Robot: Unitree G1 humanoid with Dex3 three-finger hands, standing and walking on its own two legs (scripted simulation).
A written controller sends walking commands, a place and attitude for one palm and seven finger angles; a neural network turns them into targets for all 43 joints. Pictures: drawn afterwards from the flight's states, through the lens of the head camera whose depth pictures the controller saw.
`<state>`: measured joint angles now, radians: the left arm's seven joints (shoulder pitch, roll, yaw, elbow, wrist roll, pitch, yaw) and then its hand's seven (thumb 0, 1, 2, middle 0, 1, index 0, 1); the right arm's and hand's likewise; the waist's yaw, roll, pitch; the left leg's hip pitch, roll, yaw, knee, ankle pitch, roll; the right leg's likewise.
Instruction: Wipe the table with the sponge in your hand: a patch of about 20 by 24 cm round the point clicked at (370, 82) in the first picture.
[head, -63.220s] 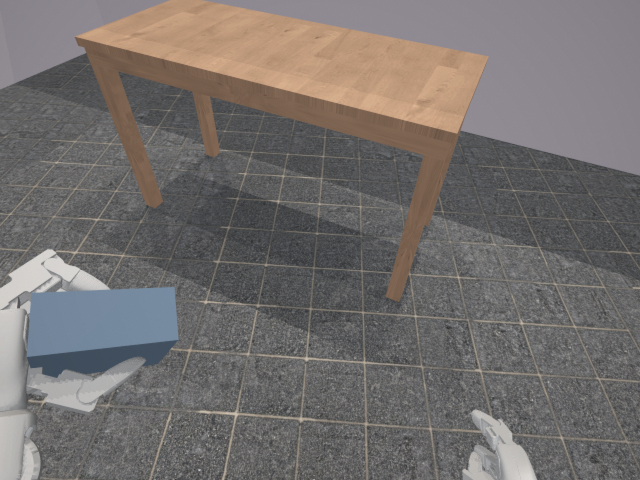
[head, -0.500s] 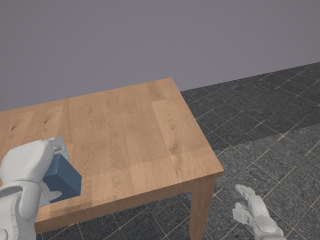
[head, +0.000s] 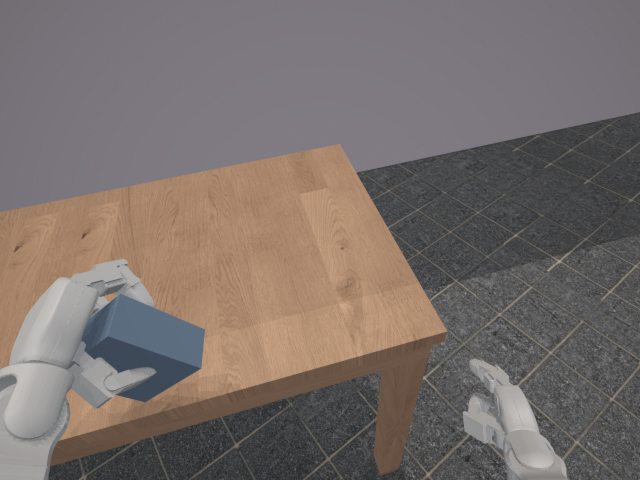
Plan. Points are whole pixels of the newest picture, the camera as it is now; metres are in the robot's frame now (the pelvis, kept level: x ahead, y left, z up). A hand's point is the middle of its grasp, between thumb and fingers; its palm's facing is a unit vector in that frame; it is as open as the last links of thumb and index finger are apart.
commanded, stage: step back with the hand held close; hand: left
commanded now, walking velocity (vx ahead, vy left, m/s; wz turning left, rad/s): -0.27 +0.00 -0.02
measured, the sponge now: (147, 356) +0.21 +0.24 +0.09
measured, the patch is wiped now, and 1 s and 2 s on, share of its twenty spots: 0.95 0.95 0.95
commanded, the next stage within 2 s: stop stepping back and stand still in 1.16 s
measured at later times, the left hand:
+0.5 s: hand (94, 355) +0.17 +0.25 +0.15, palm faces +0.34 -0.86 -0.38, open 9.4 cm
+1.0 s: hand (59, 462) +0.08 +0.21 +0.17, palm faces +0.21 -0.91 -0.36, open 9.5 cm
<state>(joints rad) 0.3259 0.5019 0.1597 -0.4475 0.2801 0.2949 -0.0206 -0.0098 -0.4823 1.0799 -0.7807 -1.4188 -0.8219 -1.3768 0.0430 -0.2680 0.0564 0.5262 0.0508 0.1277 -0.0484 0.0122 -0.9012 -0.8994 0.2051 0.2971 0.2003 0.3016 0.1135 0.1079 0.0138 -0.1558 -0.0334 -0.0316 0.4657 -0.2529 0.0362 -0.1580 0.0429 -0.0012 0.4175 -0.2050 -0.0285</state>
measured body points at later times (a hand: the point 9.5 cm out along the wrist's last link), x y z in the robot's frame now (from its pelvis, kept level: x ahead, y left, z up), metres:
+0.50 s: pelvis -0.04 +0.02 -0.02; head -0.05 +0.02 +0.43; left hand +0.15 +0.29 +0.17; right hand +0.11 -0.23 -0.11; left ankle +0.00 +0.10 -0.74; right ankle +0.02 -0.10 -0.74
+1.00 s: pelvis -0.13 +0.01 -0.02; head -0.13 +0.03 +0.43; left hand +0.06 +0.26 +0.18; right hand +0.05 -0.23 -0.08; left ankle -0.05 +0.11 -0.73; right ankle -0.13 -0.11 -0.74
